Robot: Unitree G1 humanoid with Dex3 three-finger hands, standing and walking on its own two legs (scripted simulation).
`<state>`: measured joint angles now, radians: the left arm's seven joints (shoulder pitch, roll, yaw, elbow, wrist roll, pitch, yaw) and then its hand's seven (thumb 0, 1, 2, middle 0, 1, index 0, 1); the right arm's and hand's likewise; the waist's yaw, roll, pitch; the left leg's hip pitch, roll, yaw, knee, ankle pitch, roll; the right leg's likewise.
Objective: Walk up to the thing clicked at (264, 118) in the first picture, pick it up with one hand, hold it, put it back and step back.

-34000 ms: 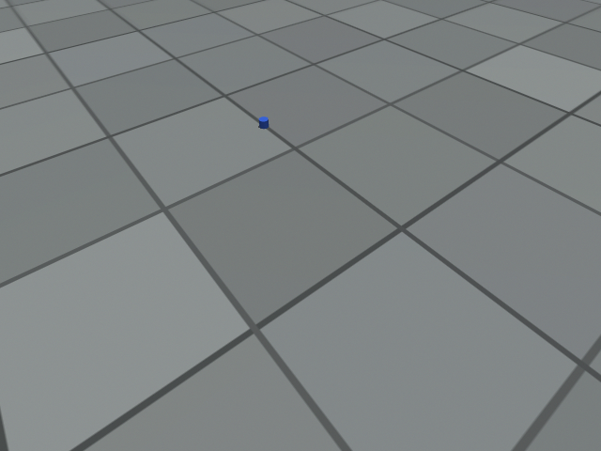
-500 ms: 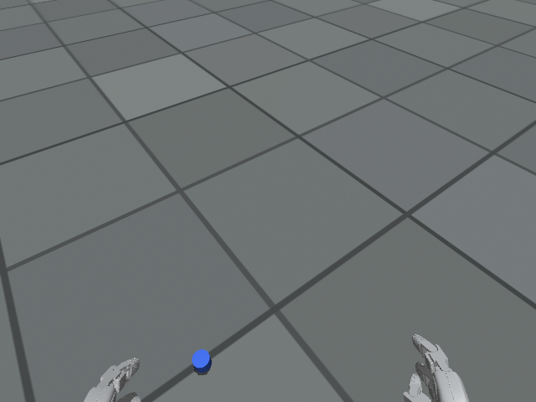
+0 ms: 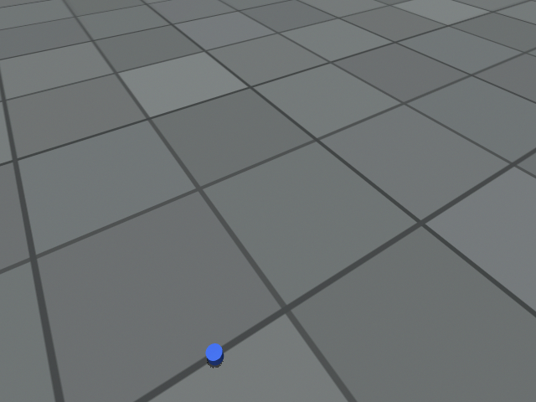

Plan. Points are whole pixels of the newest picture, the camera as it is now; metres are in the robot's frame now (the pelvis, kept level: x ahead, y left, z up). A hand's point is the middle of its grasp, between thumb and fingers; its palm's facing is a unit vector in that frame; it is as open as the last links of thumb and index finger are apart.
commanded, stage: stand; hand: left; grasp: from above
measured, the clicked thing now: (214, 354) +0.44 +0.21 -0.74
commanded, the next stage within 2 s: none
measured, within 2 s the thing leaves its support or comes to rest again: neither
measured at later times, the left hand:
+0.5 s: hand out of the picture +0.03 +0.23 -0.15, palm faces +0.03 -0.94 -0.34, open 7.4 cm
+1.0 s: hand out of the picture +0.06 +0.22 -0.15, palm faces +0.02 -0.95 -0.32, open 7.4 cm
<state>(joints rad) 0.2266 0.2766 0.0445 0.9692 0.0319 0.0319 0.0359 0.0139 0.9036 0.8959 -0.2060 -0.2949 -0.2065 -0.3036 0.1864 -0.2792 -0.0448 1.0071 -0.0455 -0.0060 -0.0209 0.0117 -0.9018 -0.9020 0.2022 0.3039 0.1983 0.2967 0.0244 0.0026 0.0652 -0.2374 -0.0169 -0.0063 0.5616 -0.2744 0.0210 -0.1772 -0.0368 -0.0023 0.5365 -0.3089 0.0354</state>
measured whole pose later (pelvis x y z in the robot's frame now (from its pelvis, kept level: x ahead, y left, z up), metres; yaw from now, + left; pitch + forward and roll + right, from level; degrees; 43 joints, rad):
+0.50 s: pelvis -0.01 -0.01 +0.01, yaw +0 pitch -5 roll +0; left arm 0.17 0.29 0.04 1.14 0.03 0.01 0.03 0.01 0.90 0.90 -0.21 -0.29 -0.21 -0.30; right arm 0.15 -0.30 -0.04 1.13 -0.03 0.01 -0.01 0.01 -0.90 -0.90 0.20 0.30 0.20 0.30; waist 0.01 0.02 0.07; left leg -0.13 -0.01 -0.01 0.38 -0.16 0.01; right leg -0.07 -0.03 -0.01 0.36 -0.20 0.03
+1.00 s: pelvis +0.00 -0.01 +0.01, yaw +0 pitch -5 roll +0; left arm 0.13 0.29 0.03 1.15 0.02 0.00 0.02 0.01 0.90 0.90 -0.21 -0.30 -0.21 -0.30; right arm 0.13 -0.31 -0.02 1.15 -0.02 0.00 -0.01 0.01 -0.90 -0.90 0.20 0.30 0.20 0.30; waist 0.00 0.02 0.07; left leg -0.11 0.00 -0.01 0.35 -0.16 0.00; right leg -0.05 -0.02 -0.01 0.33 -0.20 0.02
